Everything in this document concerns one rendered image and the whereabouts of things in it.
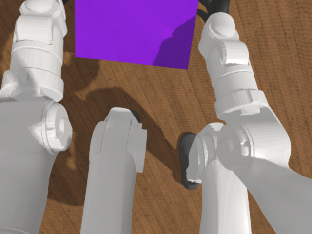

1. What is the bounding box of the right robot forearm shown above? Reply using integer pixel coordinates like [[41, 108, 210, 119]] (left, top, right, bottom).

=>
[[198, 12, 282, 125]]

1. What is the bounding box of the robot left upper arm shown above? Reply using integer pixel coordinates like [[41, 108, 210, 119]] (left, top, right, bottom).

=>
[[0, 100, 72, 234]]

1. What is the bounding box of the left robot forearm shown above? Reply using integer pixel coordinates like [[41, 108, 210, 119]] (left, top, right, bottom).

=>
[[0, 0, 67, 103]]

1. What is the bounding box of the robot right shin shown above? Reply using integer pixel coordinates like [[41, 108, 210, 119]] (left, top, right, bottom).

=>
[[186, 122, 224, 183]]

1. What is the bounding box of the right robot hand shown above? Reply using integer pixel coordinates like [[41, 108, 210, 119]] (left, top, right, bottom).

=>
[[196, 0, 230, 23]]

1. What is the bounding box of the carton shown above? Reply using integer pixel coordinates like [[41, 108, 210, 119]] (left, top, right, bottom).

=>
[[75, 0, 199, 70]]

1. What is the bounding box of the robot right upper arm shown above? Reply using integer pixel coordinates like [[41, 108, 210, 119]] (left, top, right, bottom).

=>
[[215, 119, 312, 234]]

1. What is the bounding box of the right robot thigh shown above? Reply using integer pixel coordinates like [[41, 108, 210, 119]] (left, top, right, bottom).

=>
[[191, 131, 252, 234]]

